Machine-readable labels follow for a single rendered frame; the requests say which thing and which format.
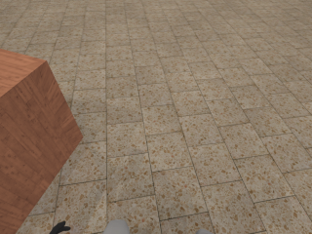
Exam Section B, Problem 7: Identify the left robot hand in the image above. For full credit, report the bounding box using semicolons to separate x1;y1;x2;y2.
49;221;71;234

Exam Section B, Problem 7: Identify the pedestal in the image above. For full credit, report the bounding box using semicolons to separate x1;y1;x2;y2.
0;49;83;234

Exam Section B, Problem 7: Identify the left robot thigh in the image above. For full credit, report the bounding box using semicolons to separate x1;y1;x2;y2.
102;219;131;234

